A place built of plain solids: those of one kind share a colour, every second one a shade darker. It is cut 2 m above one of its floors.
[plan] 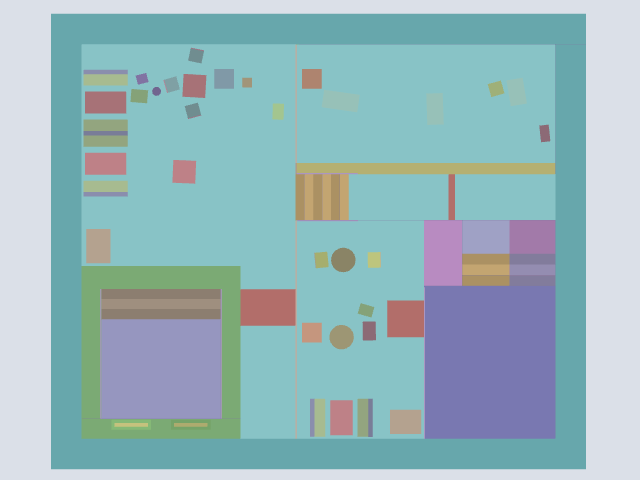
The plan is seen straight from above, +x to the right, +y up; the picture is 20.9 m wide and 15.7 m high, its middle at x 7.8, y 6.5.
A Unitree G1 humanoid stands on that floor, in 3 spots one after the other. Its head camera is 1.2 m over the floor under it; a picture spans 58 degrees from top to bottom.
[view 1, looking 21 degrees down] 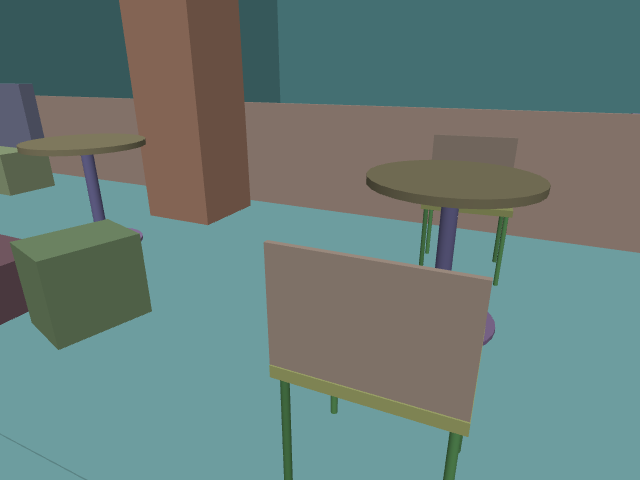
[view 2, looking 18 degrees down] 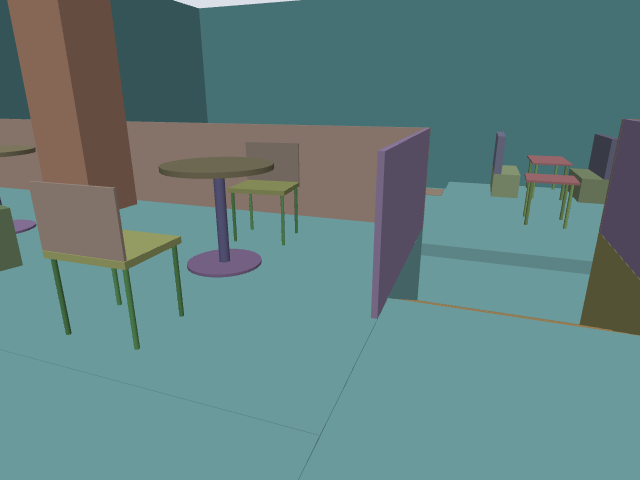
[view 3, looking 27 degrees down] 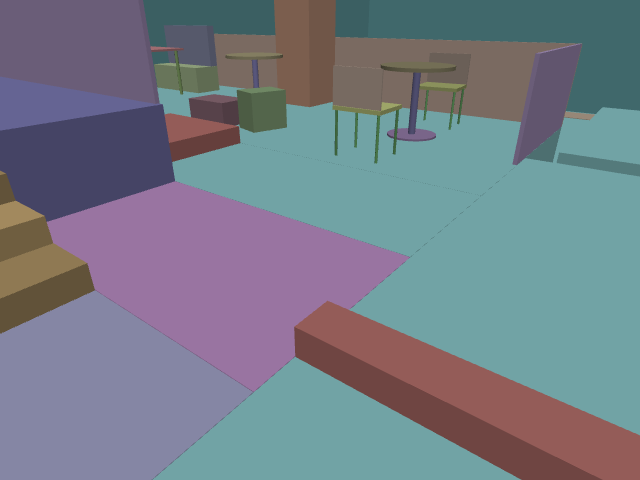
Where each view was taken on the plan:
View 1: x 10.60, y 6.12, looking -155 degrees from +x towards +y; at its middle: floor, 3.35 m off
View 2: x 11.24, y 7.60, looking -160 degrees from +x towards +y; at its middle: floor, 3.89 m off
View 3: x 13.22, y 8.03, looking -143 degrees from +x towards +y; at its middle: floor_fore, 2.64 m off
